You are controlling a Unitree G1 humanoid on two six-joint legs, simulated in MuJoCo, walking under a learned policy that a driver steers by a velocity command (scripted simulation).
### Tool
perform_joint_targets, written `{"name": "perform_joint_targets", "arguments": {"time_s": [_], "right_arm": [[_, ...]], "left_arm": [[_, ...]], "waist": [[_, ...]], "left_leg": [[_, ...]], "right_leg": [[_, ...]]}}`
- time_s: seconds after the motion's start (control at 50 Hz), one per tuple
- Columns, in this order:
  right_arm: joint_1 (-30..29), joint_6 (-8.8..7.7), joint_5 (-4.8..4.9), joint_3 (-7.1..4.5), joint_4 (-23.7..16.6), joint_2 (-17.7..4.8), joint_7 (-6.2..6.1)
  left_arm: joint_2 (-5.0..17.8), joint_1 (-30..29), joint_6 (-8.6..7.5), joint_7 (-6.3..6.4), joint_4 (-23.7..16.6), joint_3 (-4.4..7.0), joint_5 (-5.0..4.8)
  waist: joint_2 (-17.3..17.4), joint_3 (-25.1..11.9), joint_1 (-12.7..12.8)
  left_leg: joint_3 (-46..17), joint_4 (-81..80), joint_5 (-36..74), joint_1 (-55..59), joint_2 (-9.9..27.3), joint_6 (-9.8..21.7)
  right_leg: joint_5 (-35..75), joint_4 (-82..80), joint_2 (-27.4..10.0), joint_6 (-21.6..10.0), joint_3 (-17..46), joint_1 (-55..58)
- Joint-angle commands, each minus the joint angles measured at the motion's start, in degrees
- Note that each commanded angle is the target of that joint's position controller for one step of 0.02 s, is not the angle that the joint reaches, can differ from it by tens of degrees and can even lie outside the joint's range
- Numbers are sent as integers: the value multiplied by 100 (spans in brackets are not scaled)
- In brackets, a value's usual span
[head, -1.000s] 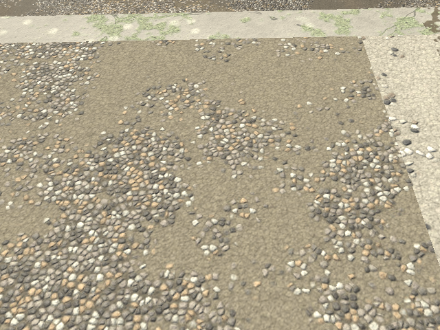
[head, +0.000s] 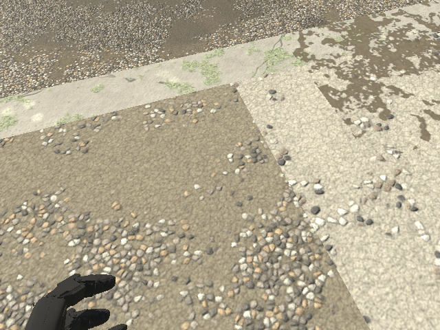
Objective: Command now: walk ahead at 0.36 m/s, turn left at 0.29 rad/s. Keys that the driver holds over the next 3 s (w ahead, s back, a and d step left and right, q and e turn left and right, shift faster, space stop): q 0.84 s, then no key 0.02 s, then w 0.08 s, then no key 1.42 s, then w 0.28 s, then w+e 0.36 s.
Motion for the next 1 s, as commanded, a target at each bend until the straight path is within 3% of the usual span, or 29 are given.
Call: {"name": "perform_joint_targets", "arguments": {"time_s": [0.02,0.04,0.08,0.1,0.14,0.18,0.28,0.36,0.42,0.44,0.46,0.48,0.5,0.52,0.54,0.56,0.6,0.64,0.7,0.8,0.86,0.88,0.9,0.92,0.94,0.96,1.0], "right_arm": [[411,-167,0,51,-574,-286,-47],[101,-113,116,-114,-561,-797,-67],[-388,34,53,-150,-642,-695,-113],[-383,148,29,-186,-643,-633,-131],[-270,351,36,-179,-675,-401,-150],[-493,451,-2,-180,-856,-306,-163],[-1171,480,-45,-163,-1233,-249,25],[-1630,587,-37,-260,-1585,-429,152],[-1575,630,-23,-342,-1718,-489,187],[-1320,613,-57,-422,-1675,-654,134],[-870,587,-69,-614,-1656,-1271,3],[-888,542,-189,-671,-1804,-1803,-77],[-755,420,-199,-550,-1787,-1383,-8],[-974,328,-160,-488,-1765,-1241,15],[-1241,296,-61,-461,-1746,-1080,-6],[-1490,323,14,-413,-1784,-938,-45],[-1758,387,-60,-382,-1862,-932,-117],[-1729,410,-88,-410,-1857,-986,-163],[-1674,449,-47,-453,-1836,-1071,-213],[-1717,514,-48,-456,-1867,-1065,-158],[-1879,569,32,-411,-1904,-963,-179],[-1681,570,17,-339,-1887,-739,-205],[-1483,551,-48,-228,-1895,-356,-196],[-1651,452,-36,-341,-2057,-721,-213],[-1621,388,-50,-425,-1958,-998,-210],[-1535,380,-70,-459,-1821,-1022,-192],[-1396,399,-129,-395,-1614,-720,-207]], "left_arm": [[1510,2191,42,85,-16,537,223],[1101,1856,71,71,-43,413,135],[681,1238,90,59,25,284,18],[600,969,78,53,49,268,7],[678,661,22,74,116,314,98],[784,488,4,139,191,364,112],[980,457,162,301,381,445,11],[1192,554,300,247,500,538,-129],[1219,505,382,234,550,568,-258],[1109,732,393,224,656,551,-257],[934,968,375,213,649,501,-94],[654,928,371,215,335,357,160],[859,563,393,204,383,408,91],[940,379,430,207,329,429,-66],[893,400,453,262,395,433,-59],[954,346,474,327,402,458,11],[901,481,506,339,439,464,24],[757,560,513,339,481,418,-11],[634,417,523,321,458,358,-23],[726,384,473,212,391,399,-77],[704,843,389,141,507,441,-67],[906,1071,384,153,548,492,2],[1260,1050,424,186,487,539,112],[1489,1088,398,148,507,602,261],[1202,852,330,172,377,521,195],[970,591,304,221,371,448,86],[706,496,276,285,384,341,-5]], "waist": [[-1698,-2744,1097],[-1067,-1999,1081],[-527,-1068,784],[-594,-813,599],[-655,-656,377],[-643,-497,334],[-495,-536,527],[-487,-430,663],[-473,-456,528],[-235,-602,439],[751,-966,362],[2017,-1166,515],[1129,-1716,142],[851,-1386,239],[542,-1124,399],[453,-943,476],[636,-952,684],[689,-1034,688],[756,-1027,583],[1031,-858,482],[1026,-862,759],[675,-1034,751],[-636,-943,561],[-1554,-491,645],[-1111,-279,630],[-929,-35,499],[-666,27,510]], "left_leg": [[-553,3986,-1040,-3285,-368,-72],[-691,4470,-849,-3581,-98,-125],[-380,4150,-347,-3583,281,-192],[-323,3870,-121,-3267,416,-225],[-128,3715,320,-2735,362,-319],[-115,3220,693,-2803,406,-374],[99,1776,1742,-2430,438,-220],[302,1163,1246,-2376,363,-18],[558,211,1381,-1907,139,259],[508,-326,2096,-1278,-14,437],[-556,-558,4548,-94,647,825],[-2753,-550,6037,856,2090,2196],[-2819,-703,5653,748,2162,2484],[-2230,-752,5201,506,1873,2198],[-1876,-778,4512,251,1538,1826],[-1750,-844,4122,-15,1381,1621],[-1541,-936,4146,-575,1134,1545],[-1505,-936,4039,-626,1037,1537],[-1683,-928,3199,-787,941,1473],[-2365,-921,2149,-1017,868,1359],[-2439,-553,2087,-1162,628,1038],[-2154,-184,1055,-1630,340,730],[-1142,1027,-479,-2699,-449,340],[-692,2145,-912,-3460,-690,179],[-970,2831,-466,-3576,-417,125],[-943,3007,-92,-3669,-415,46],[-908,3147,377,-3612,-359,-171]], "right_leg": [[2173,-633,-2536,-1497,3621,4862],[2460,-599,-2306,-1347,2759,4242],[2961,-728,-1765,-1057,1339,3008],[2801,-968,-1569,-964,928,2410],[2686,-1372,-1485,-1020,456,1666],[2530,-1601,-1548,-1101,142,1515],[1967,-1616,-1520,-1003,-530,1754],[1522,-1236,-1741,-919,-544,2113],[1454,-492,-1694,-596,-675,2248],[1452,156,-1413,-318,-894,2072],[478,1530,-891,164,-1251,1191],[-3522,3366,99,725,-1054,-736],[-3838,4104,126,701,166,-902],[-3410,4199,21,610,320,-1066],[-2961,3903,-82,553,364,-1142],[-2603,3590,-129,564,396,-1124],[-2168,3330,28,632,326,-562],[-2016,2748,134,704,319,-341],[-1796,1919,227,733,390,-4],[-1789,914,385,600,443,511],[-961,-592,379,373,282,1335],[-806,-972,-184,150,671,2013],[-1376,-1420,-1341,-393,2016,2512],[-2331,-1906,-2040,-1208,3398,1849],[-3202,-2027,-1901,-1271,3311,1762],[-2927,-1960,-1556,-1013,2743,1725],[-1643,-1759,-1195,-799,1993,1933]]}}
Next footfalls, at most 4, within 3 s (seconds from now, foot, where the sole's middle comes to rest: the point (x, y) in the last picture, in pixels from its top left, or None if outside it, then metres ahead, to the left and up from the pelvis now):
0.46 left None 0.19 0.13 -0.76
0.88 right None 0.26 -0.09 -0.76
1.20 left None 0.15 0.15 -0.76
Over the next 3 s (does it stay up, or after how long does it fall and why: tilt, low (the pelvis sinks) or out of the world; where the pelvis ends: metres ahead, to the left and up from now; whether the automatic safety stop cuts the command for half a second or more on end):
stays up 0.34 0.12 0.00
